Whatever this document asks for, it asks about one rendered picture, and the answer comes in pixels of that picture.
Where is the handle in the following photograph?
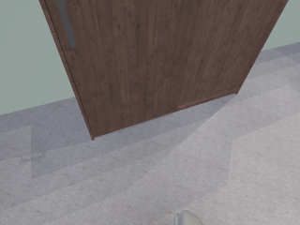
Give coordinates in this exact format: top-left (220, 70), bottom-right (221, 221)
top-left (55, 0), bottom-right (77, 48)

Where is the wardrobe door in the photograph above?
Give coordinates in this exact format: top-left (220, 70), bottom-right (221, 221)
top-left (177, 0), bottom-right (281, 106)
top-left (45, 0), bottom-right (201, 136)

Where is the right robot thigh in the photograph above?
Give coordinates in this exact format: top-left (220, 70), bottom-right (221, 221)
top-left (173, 211), bottom-right (203, 225)

